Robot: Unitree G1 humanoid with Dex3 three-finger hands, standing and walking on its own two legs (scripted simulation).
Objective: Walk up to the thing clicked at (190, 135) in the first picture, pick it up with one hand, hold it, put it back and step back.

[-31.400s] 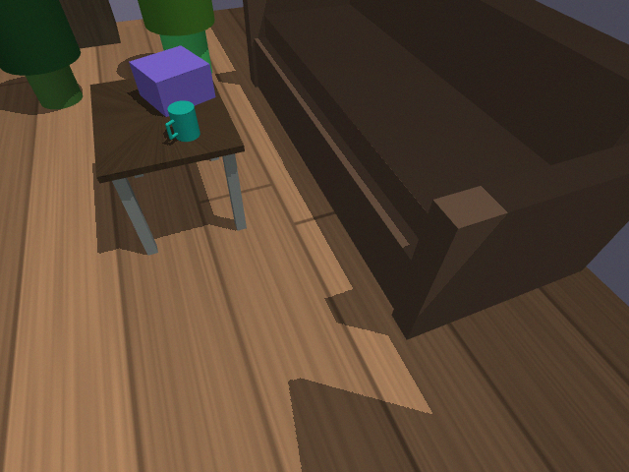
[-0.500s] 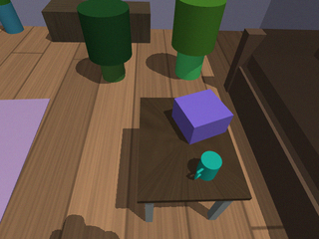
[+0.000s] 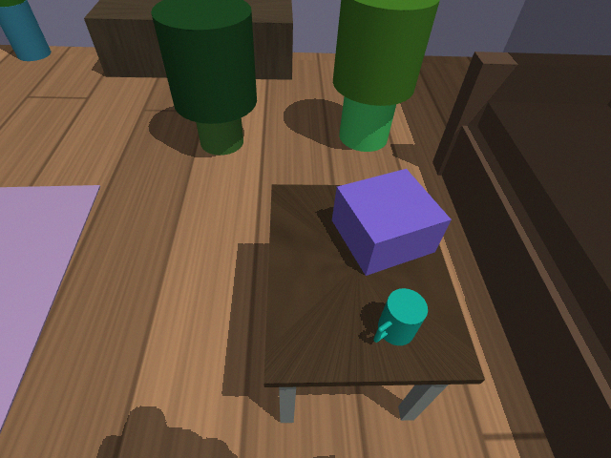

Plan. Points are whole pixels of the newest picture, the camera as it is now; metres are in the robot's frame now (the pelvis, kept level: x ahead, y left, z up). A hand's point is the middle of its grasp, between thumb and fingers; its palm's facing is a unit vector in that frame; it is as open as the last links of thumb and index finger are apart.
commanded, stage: stand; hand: right
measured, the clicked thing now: (396, 321) +0.44 -0.21 -0.28
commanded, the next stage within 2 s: step back in 0.70 s
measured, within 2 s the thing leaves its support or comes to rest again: neither
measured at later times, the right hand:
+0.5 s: hand out of the picture +0.07 -0.25 -0.16, palm faces -0.02 +0.94 -0.34, open 7.4 cm
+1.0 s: hand out of the picture +0.08 -0.31 -0.18, palm faces -0.02 +0.93 -0.37, open 7.4 cm
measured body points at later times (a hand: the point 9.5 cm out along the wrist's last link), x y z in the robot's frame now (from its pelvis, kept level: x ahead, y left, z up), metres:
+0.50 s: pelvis +0.01 +0.00 +0.00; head +0.02 +0.00 +0.45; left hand +0.07 +0.30 -0.14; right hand +0.08 -0.30 -0.13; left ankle +0.03 +0.12 -0.75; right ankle -0.03 -0.14 -0.75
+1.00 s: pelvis -0.06 -0.04 -0.03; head +0.01 -0.06 +0.41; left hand +0.03 +0.29 -0.14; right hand +0.08 -0.36 -0.16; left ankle +0.02 +0.11 -0.74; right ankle -0.06 -0.15 -0.75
